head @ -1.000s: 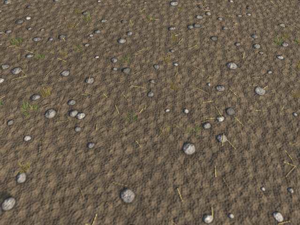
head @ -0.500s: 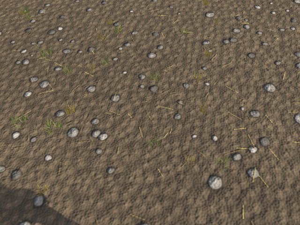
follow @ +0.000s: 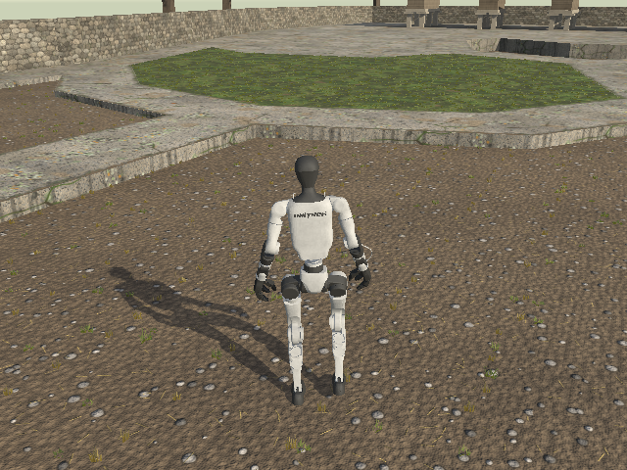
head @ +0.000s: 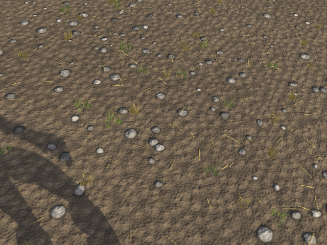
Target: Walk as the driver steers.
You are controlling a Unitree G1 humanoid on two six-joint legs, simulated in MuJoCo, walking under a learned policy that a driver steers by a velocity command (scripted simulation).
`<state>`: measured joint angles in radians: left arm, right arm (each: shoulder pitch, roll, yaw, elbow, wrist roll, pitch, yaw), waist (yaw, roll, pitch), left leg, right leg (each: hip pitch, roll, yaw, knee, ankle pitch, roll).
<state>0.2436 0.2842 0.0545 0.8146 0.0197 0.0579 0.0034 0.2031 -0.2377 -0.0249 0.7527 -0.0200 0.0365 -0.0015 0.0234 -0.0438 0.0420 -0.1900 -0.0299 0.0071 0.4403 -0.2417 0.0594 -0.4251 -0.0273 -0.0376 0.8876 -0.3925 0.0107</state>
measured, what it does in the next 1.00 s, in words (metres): steps on the spot: right foot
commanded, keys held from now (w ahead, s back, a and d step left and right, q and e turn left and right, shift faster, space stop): no key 0.80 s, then w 0.20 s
